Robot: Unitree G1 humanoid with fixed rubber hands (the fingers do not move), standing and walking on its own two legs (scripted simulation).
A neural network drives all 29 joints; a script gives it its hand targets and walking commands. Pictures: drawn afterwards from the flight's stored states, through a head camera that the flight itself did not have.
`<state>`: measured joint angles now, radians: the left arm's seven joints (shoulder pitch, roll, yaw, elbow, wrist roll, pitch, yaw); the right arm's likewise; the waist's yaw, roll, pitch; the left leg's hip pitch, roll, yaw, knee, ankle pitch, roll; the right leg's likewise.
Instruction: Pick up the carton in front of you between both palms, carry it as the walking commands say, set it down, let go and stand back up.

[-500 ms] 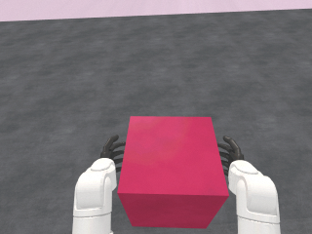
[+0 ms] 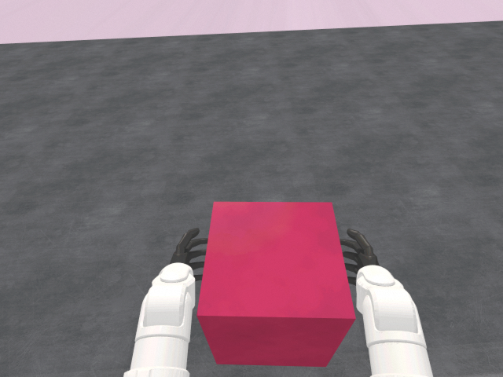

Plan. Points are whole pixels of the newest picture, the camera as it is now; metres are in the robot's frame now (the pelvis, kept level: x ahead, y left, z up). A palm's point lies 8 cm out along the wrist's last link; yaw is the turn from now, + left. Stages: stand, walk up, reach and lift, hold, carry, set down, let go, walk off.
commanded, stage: carry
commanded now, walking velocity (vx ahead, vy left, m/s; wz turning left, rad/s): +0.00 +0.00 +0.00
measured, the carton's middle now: (271, 286) +0.30 +0.00 -0.05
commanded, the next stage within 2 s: hold in 1.06 s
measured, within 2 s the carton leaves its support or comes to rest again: neither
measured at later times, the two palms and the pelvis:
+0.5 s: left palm (175, 278) +0.27 +0.16 +0.04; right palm (363, 280) +0.27 -0.14 +0.04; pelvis -0.02 +0.01 +0.00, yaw +0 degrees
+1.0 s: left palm (167, 280) +0.26 +0.17 +0.04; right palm (356, 283) +0.26 -0.13 +0.04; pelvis -0.02 +0.02 +0.00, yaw +0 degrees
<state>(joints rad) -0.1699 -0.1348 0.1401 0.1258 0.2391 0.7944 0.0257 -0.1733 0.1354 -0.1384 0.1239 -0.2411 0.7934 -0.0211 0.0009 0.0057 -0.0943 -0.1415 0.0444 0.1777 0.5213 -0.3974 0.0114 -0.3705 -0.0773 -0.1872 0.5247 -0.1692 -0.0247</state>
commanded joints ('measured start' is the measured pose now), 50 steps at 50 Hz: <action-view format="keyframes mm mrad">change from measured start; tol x2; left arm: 1 -479 -839 -470 -5 -226 -118 -224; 5 -505 -890 -470 35 -220 -164 -235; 10 -471 -918 -536 -23 -252 -140 -236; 15 -433 -885 -536 -50 -253 -99 -229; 21 -457 -884 -547 -71 -264 -101 -228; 50 -454 -888 -541 -57 -260 -96 -230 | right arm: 1 -458 853 470 6 217 -113 214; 6 -486 908 482 41 216 -161 225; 12 -436 916 548 -34 254 -110 224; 16 -422 891 534 -43 247 -92 221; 50 -438 895 533 -43 253 -92 223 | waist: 1 -1 -4 -170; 12 0 -9 -237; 50 -1 4 -210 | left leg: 1 -92 111 -94 -124 155 14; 13 -77 105 -90 -73 243 15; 21 -94 110 -98 -86 225 21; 50 -91 114 -101 -77 288 28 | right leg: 1 179 -89 110 -54 160 -8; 13 194 -93 107 -34 252 -13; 21 176 -91 106 -38 212 -9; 50 161 -88 92 -31 207 6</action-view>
